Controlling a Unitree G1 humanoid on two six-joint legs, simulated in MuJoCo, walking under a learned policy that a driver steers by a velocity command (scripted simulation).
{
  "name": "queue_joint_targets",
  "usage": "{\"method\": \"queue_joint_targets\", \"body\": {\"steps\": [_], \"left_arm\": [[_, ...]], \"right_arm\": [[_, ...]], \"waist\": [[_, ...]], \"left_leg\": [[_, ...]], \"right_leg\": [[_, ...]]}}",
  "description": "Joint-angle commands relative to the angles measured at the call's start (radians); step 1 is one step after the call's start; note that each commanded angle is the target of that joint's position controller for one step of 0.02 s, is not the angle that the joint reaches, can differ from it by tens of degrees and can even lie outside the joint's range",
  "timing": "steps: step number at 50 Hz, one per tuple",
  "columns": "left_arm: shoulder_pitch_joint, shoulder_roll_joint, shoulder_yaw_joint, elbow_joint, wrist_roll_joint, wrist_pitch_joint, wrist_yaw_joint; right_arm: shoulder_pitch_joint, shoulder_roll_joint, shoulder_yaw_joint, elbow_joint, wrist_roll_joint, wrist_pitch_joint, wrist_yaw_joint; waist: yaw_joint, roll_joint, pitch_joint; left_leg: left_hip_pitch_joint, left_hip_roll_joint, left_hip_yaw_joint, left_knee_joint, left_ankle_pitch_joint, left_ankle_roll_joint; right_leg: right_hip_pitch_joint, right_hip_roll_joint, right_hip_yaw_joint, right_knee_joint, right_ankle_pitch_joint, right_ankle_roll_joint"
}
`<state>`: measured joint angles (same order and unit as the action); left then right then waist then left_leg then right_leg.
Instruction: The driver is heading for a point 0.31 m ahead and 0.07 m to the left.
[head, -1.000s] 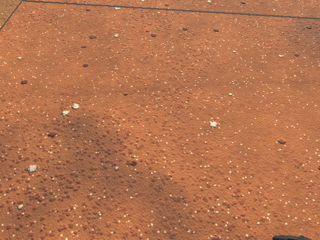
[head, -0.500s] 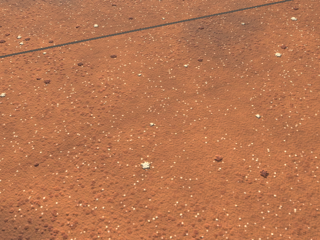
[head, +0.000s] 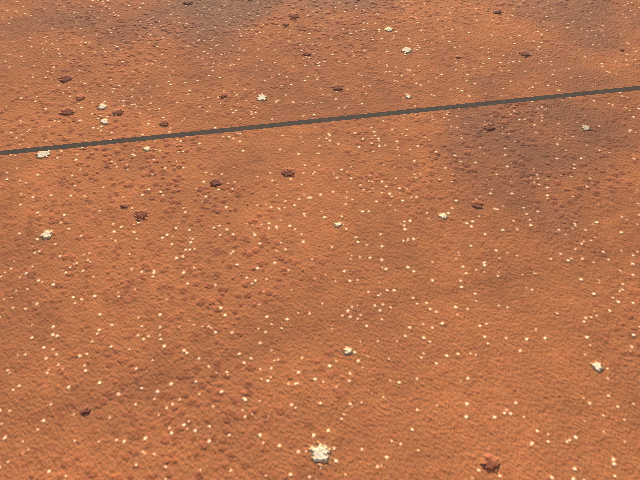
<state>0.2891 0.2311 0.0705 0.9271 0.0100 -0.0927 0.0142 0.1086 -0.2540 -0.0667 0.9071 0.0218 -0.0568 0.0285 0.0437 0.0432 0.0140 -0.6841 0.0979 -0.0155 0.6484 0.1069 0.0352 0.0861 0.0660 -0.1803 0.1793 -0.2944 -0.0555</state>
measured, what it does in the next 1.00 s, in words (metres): walks ahead: left foot, then right foot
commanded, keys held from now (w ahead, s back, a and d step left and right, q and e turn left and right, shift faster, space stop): w+q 0.10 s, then no key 0.90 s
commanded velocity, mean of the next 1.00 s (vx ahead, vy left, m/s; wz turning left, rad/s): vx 0.17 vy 0.00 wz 0.15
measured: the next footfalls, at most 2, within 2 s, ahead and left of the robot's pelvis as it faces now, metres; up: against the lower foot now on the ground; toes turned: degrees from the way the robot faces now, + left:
left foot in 0.12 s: +0.26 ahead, +0.12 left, +0.00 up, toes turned +8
right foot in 0.56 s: +0.41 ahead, -0.09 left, +0.00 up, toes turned +9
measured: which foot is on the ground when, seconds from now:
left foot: up 0.00-0.10, down 0.12-1.00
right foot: down 0.00-0.14, up 0.16-0.54, down 0.56-1.00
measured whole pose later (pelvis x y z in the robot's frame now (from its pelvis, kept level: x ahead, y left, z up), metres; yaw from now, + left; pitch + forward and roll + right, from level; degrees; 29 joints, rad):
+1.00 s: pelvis +0.31 +0.00 -0.01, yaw +9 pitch +0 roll +0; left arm 0.06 0.23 0.05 1.00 0.00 -0.01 0.02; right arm 0.21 -0.25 -0.03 1.04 -0.01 0.02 -0.03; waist -0.02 0.00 0.03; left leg -0.12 0.00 -0.02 0.51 -0.39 0.00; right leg -0.32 0.00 -0.02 0.55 -0.22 -0.02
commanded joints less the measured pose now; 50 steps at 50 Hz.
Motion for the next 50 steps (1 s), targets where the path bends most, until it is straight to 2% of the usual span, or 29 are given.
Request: {"method": "queue_joint_targets", "body": {"steps": [1,3,4,5,6,7,8,9,10,11,12,13,14,16,18,20,24,26,27,28,29,30,31,32,33,35,41,50], "left_arm": [[0.047,0.159,0.036,-0.019,-0.009,0.015,0.011],[0.023,0.188,0.042,-0.030,-0.014,0.033,0.022],[0.012,0.204,0.045,-0.037,-0.015,0.041,0.029],[-0.004,0.219,0.047,-0.043,-0.013,0.050,0.034],[-0.031,0.219,0.044,-0.051,-0.018,0.053,0.037],[-0.010,0.179,0.028,-0.074,0.003,0.037,0.032],[0.109,0.051,-0.015,-0.093,0.006,0.006,0.007],[0.027,0.158,0.009,-0.078,-0.033,-0.024,-0.010],[-0.042,0.171,0.013,-0.098,-0.061,-0.031,-0.014],[-0.070,0.159,0.013,-0.094,-0.048,-0.029,-0.005],[-0.086,0.170,0.024,-0.087,-0.027,-0.017,0.005],[-0.066,0.163,0.027,-0.085,-0.023,0.002,0.008],[-0.040,0.145,0.026,-0.081,-0.020,0.019,0.014],[-0.017,0.114,0.020,-0.077,-0.014,0.039,0.024],[-0.040,0.103,0.013,-0.082,-0.008,0.044,0.027],[-0.078,0.101,0.007,-0.083,-0.009,0.045,0.023],[-0.155,0.118,0.007,-0.090,-0.014,0.047,0.013],[-0.157,0.126,0.010,-0.087,-0.007,0.043,0.006],[-0.129,0.126,0.011,-0.075,-0.001,0.038,0.003],[-0.115,0.154,0.017,-0.067,0.010,0.033,0.003],[-0.122,0.218,0.027,-0.072,0.017,0.031,0.008],[-0.142,0.188,0.017,-0.064,0.016,0.040,0.012],[-0.154,0.132,0.006,-0.057,0.008,0.048,0.006],[-0.182,0.118,0.003,-0.056,0.003,0.054,0.001],[-0.207,0.121,0.002,-0.060,0.000,0.056,-0.004],[-0.200,0.138,0.006,-0.046,-0.003,0.050,-0.009],[-0.200,0.123,0.003,0.000,-0.010,0.055,0.002],[-0.246,0.113,0.002,0.039,-0.010,0.083,0.007]], "right_arm": [[-0.162,-0.044,0.003,-0.120,0.001,-0.018,0.025],[-0.136,-0.069,-0.009,-0.138,0.002,-0.016,0.039],[-0.089,-0.092,-0.020,-0.138,0.003,-0.012,0.041],[0.013,-0.131,-0.039,-0.122,0.006,-0.007,0.041],[0.167,-0.184,-0.067,-0.090,0.000,-0.007,0.030],[0.276,-0.266,-0.085,-0.073,-0.016,0.000,0.003],[0.214,-0.293,-0.080,-0.101,-0.025,-0.006,0.002],[0.244,-0.212,-0.055,-0.099,-0.028,-0.002,0.000],[0.183,-0.163,-0.042,-0.105,-0.024,-0.007,-0.001],[0.122,-0.141,-0.034,-0.110,-0.011,-0.012,0.002],[0.078,-0.107,-0.024,-0.113,-0.009,-0.014,-0.003],[0.057,-0.105,-0.019,-0.117,-0.024,-0.013,-0.006],[0.042,-0.112,-0.020,-0.117,-0.031,-0.015,-0.005],[0.027,-0.132,-0.023,-0.107,-0.038,-0.021,-0.008],[0.016,-0.141,-0.024,-0.099,-0.036,-0.012,-0.021],[0.020,-0.144,-0.021,-0.091,-0.032,0.003,-0.029],[0.044,-0.129,-0.008,-0.058,-0.036,0.021,-0.032],[0.031,-0.118,-0.001,-0.046,-0.031,0.026,-0.033],[0.018,-0.108,0.005,-0.043,-0.022,0.027,-0.034],[0.057,-0.091,0.012,-0.031,-0.024,0.023,-0.034],[0.136,-0.075,0.015,-0.026,-0.047,0.015,-0.032],[0.223,-0.048,0.019,0.003,-0.049,0.014,-0.035],[0.175,-0.063,0.021,0.001,-0.043,0.023,-0.041],[0.138,-0.083,0.017,-0.002,-0.034,0.038,-0.045],[0.117,-0.098,0.012,0.007,-0.028,0.054,-0.049],[0.104,-0.112,0.009,0.015,-0.029,0.076,-0.052],[0.109,-0.100,0.011,0.057,-0.026,0.067,-0.054],[0.139,-0.088,0.018,0.114,-0.029,0.064,-0.061]], "waist": [[0.029,-0.086,0.081],[-0.009,-0.124,0.037],[-0.043,-0.151,-0.002],[-0.103,-0.164,-0.059],[-0.193,-0.133,-0.126],[-0.203,0.037,-0.238],[-0.086,0.228,-0.388],[-0.155,0.050,-0.433],[-0.145,0.025,-0.300],[-0.105,-0.068,-0.177],[-0.078,-0.080,-0.121],[-0.047,-0.058,-0.098],[-0.026,-0.040,-0.093],[-0.002,-0.008,-0.093],[-0.003,0.019,-0.115],[-0.023,0.038,-0.140],[-0.057,0.051,-0.122],[-0.042,0.055,-0.105],[-0.015,0.047,-0.101],[-0.015,0.005,-0.104],[-0.077,-0.093,-0.136],[-0.120,-0.195,-0.174],[-0.093,-0.207,-0.171],[-0.090,-0.189,-0.150],[-0.083,-0.159,-0.118],[-0.068,-0.122,-0.093],[-0.052,-0.069,-0.111],[-0.054,-0.045,-0.050]], "left_leg": [[-0.058,-0.030,0.056,-0.052,-0.067,0.027],[0.024,-0.083,0.116,-0.050,-0.177,0.060],[0.095,-0.117,0.141,-0.035,-0.237,0.080],[0.226,-0.148,0.150,-0.034,-0.272,0.105],[0.460,-0.168,0.118,-0.131,-0.177,0.142],[0.773,0.023,-0.158,-0.117,0.043,0.206],[1.080,0.297,-0.717,-0.219,0.198,0.442],[1.073,0.265,-0.618,-0.244,0.305,0.391],[0.961,0.233,-0.430,-0.227,0.395,0.345],[0.790,0.187,-0.320,-0.252,0.413,0.299],[0.665,0.158,-0.257,-0.286,0.387,0.275],[0.551,0.138,-0.218,-0.320,0.398,0.268],[0.493,0.123,-0.189,-0.342,0.416,0.268],[0.441,0.098,-0.119,-0.357,0.495,0.260],[0.453,0.068,-0.061,-0.347,0.508,0.232],[0.472,0.045,-0.026,-0.342,0.461,0.201],[0.516,0.063,-0.055,-0.323,0.289,0.178],[0.516,0.072,-0.082,-0.277,0.204,0.159],[0.497,0.056,-0.084,-0.239,0.133,0.131],[0.477,0.014,-0.082,-0.201,0.023,0.083],[0.425,-0.058,-0.053,-0.145,-0.168,0.037],[0.371,-0.100,-0.024,-0.125,-0.398,-0.005],[0.395,-0.094,-0.016,-0.133,-0.437,-0.022],[0.421,-0.088,-0.017,-0.166,-0.410,-0.020],[0.431,-0.087,-0.020,-0.184,-0.378,-0.012],[0.440,-0.077,-0.034,-0.202,-0.320,0.004],[0.456,-0.064,-0.036,-0.199,-0.196,-0.007],[0.439,-0.061,-0.027,-0.227,-0.269,-0.015]], "right_leg": [[0.041,-0.321,0.017,0.015,0.625,-0.080],[0.085,-0.334,-0.009,0.130,0.954,-0.063],[0.096,-0.338,-0.016,0.217,1.117,-0.053],[0.074,-0.332,-0.020,0.359,1.197,-0.040],[-0.032,-0.291,-0.032,0.584,1.123,-0.006],[-0.298,-0.215,-0.027,0.917,0.616,0.041],[-0.679,0.019,0.125,1.280,-0.323,0.104],[-0.717,-0.045,0.304,1.318,-0.308,0.076],[-0.761,-0.096,0.289,1.257,-0.257,0.061],[-0.750,-0.141,0.255,1.163,-0.209,0.063],[-0.710,-0.166,0.242,1.091,-0.176,0.068],[-0.625,-0.176,0.241,1.062,-0.151,0.072],[-0.582,-0.177,0.238,1.015,-0.133,0.082],[-0.558,-0.172,0.222,0.900,-0.072,0.102],[-0.551,-0.167,0.210,0.756,0.028,0.113],[-0.516,-0.155,0.197,0.636,0.147,0.117],[-0.483,-0.138,0.203,0.479,0.207,0.108],[-0.440,-0.126,0.200,0.391,0.197,0.086],[-0.371,-0.115,0.190,0.294,0.275,0.066],[-0.289,-0.147,0.232,0.226,0.479,0.042],[-0.182,-0.245,0.319,0.276,0.760,-0.002],[-0.124,-0.311,0.377,0.309,0.776,-0.097],[-0.170,-0.312,0.398,0.289,0.649,-0.120],[-0.225,-0.274,0.375,0.275,0.518,-0.094],[-0.260,-0.231,0.333,0.280,0.449,-0.062],[-0.278,-0.190,0.287,0.295,0.413,-0.026],[-0.208,-0.165,0.255,0.342,0.526,-0.034],[-0.222,-0.137,0.236,0.318,0.383,-0.023]]}}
